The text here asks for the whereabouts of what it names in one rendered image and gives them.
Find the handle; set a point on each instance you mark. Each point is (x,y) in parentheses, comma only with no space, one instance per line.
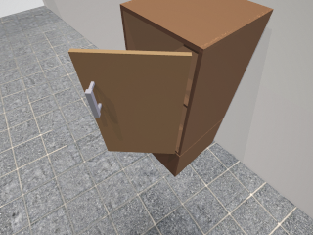
(95,108)

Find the cupboard door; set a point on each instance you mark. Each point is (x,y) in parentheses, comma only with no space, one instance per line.
(142,95)

